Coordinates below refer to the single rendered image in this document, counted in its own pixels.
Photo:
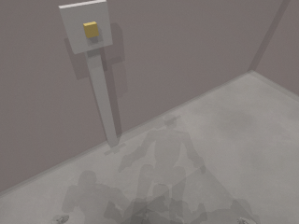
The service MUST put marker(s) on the panel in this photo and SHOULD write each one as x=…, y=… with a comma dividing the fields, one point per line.
x=74, y=16

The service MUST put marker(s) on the button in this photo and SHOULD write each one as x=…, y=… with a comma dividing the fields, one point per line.
x=91, y=29

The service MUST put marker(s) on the robot left hand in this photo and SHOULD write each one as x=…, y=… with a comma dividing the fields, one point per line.
x=58, y=219

